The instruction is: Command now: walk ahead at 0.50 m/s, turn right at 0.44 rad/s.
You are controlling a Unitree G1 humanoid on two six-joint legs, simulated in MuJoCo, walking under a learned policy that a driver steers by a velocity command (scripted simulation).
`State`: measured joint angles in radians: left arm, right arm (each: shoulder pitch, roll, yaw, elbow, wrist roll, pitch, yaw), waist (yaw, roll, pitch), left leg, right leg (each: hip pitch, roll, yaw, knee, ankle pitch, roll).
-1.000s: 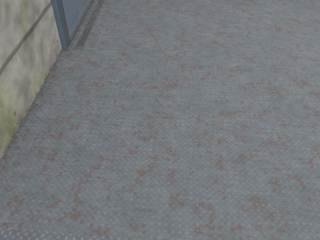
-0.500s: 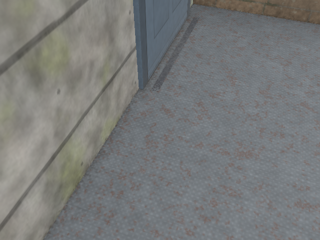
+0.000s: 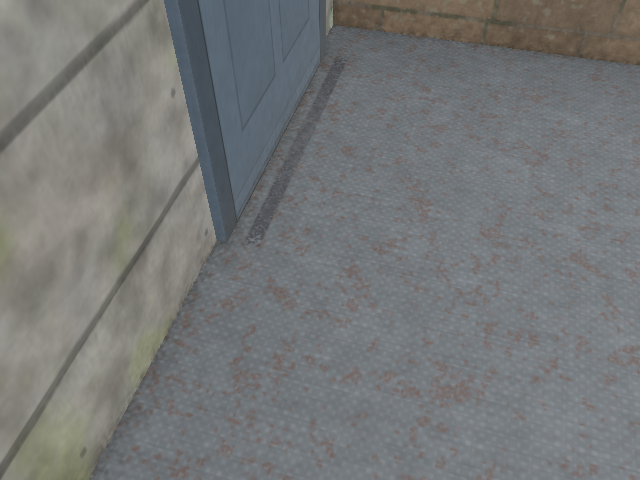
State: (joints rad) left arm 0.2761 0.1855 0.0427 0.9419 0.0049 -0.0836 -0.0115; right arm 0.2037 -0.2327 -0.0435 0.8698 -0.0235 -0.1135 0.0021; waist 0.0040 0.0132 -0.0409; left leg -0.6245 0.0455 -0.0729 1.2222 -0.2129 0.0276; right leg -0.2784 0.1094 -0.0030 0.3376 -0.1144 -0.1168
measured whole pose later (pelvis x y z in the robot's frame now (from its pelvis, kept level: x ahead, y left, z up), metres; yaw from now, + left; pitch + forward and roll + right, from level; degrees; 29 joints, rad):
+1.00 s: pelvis +0.35 -0.07 -0.01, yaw -32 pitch +3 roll +1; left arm 0.13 0.24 0.05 0.61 0.01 0.02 0.00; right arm 0.11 -0.30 -0.07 0.80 0.00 -0.01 -0.04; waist -0.01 0.03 0.05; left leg -0.54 0.05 -0.01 1.16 -0.45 -0.06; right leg -0.41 0.04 0.00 0.50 -0.14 -0.07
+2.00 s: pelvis +0.51 -0.12 +0.00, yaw -13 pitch +3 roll +0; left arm 0.30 0.25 0.06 0.78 -0.01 -0.09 -0.03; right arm 0.25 -0.29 -0.06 0.70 0.00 -0.09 0.00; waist 0.02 0.04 -0.02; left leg -0.49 0.01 -0.04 1.07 -0.35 0.02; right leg -0.21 0.06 0.06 0.41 -0.24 -0.06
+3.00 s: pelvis +0.96 -0.35 +0.00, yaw -30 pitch +0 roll -1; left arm 0.30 0.25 0.06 0.78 0.02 -0.09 -0.01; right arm 0.22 -0.32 -0.07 0.83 0.04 -0.04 0.00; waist 0.02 0.05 0.04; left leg -0.64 0.11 -0.08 1.09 -0.17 -0.01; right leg -0.10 0.04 -0.15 0.29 -0.19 -0.06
